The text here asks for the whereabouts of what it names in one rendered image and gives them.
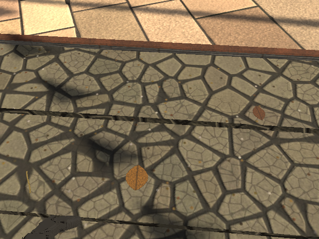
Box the robot left hand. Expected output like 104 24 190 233
22 215 82 239

